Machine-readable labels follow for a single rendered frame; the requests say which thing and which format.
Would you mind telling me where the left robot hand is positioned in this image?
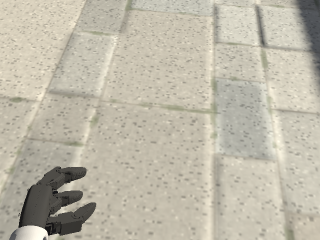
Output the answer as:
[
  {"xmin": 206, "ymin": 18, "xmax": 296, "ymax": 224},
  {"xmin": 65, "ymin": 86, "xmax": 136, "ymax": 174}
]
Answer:
[{"xmin": 18, "ymin": 166, "xmax": 96, "ymax": 236}]

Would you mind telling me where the robot left forearm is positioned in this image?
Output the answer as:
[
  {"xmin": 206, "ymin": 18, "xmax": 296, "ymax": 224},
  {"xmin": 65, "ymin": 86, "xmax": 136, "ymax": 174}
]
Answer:
[{"xmin": 9, "ymin": 225, "xmax": 48, "ymax": 240}]

